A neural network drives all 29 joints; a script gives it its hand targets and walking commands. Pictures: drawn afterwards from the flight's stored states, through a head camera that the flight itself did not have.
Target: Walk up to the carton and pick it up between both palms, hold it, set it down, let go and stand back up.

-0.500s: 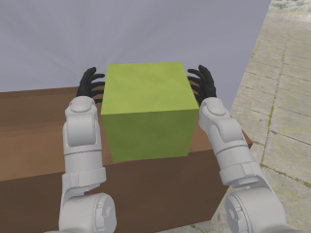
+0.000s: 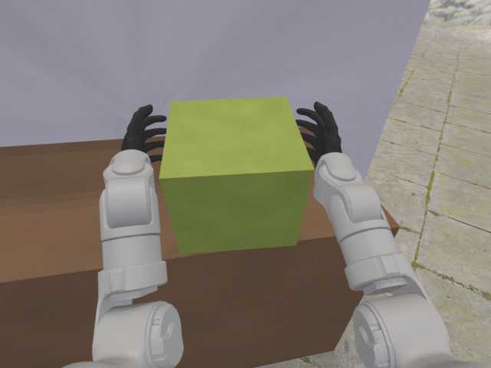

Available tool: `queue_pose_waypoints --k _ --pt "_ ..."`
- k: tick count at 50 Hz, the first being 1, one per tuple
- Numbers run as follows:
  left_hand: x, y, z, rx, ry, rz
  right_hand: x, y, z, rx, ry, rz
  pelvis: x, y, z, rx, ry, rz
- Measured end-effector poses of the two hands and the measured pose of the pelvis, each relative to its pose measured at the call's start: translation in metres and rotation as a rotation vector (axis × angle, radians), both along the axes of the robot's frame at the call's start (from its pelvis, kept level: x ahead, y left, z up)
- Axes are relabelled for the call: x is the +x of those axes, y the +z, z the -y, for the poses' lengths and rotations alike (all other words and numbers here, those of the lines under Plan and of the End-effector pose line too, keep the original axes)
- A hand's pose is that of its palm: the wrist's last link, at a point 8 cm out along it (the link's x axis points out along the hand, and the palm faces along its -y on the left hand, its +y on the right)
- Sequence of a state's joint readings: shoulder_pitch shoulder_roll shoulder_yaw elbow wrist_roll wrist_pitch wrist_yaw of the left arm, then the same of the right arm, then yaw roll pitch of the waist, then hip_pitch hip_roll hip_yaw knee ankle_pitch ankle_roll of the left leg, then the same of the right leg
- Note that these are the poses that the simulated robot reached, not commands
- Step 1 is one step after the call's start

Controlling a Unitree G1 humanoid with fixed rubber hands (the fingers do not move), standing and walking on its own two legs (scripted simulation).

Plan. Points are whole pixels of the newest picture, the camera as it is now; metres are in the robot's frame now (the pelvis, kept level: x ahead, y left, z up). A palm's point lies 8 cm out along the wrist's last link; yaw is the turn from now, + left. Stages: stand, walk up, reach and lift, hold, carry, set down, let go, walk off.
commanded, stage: hold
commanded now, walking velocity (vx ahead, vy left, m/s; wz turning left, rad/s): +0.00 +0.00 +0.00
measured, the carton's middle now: (234, 173) +0.38 +0.01 +0.18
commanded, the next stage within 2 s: none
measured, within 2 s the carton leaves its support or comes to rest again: neither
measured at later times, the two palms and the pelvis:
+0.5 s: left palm (141, 154) +0.37 +0.15 +0.22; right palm (323, 149) +0.38 -0.13 +0.22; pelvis +0.01 +0.00 +0.00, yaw +0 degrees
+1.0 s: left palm (143, 155) +0.35 +0.15 +0.23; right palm (331, 153) +0.36 -0.14 +0.23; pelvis +0.01 -0.01 +0.00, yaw +0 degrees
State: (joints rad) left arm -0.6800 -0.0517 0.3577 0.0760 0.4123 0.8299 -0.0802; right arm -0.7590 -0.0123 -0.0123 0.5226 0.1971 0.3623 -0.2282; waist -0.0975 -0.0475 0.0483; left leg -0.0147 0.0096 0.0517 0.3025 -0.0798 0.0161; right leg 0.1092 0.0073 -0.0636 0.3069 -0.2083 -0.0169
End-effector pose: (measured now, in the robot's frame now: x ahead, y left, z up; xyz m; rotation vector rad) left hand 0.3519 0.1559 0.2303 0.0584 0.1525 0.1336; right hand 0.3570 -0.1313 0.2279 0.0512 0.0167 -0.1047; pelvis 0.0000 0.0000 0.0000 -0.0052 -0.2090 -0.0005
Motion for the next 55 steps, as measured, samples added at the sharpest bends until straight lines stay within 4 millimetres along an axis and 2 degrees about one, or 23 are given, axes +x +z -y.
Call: queue_pose_waypoints --k 9,24,31,43,55 --pt "0.009 0.002 0.003 0.001 -0.001 -0.017 0.008 0.001 0.002 -0.006 -0.001 -0.014 -0.001 0.001 0.001 0.001 -0.004 -0.023" --pt "0.017 -0.007 0.003 -0.002 0.004 -0.010 0.018 -0.002 0.002 -0.024 0.008 -0.006 0.013 0.001 0.003 0.002 -0.001 -0.013" --pt "0.012 -0.011 0.003 0.000 0.009 -0.002 0.015 -0.009 0.003 -0.007 0.013 0.002 0.017 0.000 0.003 0.002 0.000 0.003" --pt "0.004 -0.007 0.007 0.005 0.009 0.001 0.007 -0.008 0.006 -0.010 0.010 0.004 0.013 0.000 0.007 0.005 0.002 0.015" --pt "0.003 0.002 0.011 -0.001 -0.008 0.002 0.001 0.001 0.011 -0.008 -0.008 0.004 0.004 0.000 0.009 0.006 -0.002 0.017"
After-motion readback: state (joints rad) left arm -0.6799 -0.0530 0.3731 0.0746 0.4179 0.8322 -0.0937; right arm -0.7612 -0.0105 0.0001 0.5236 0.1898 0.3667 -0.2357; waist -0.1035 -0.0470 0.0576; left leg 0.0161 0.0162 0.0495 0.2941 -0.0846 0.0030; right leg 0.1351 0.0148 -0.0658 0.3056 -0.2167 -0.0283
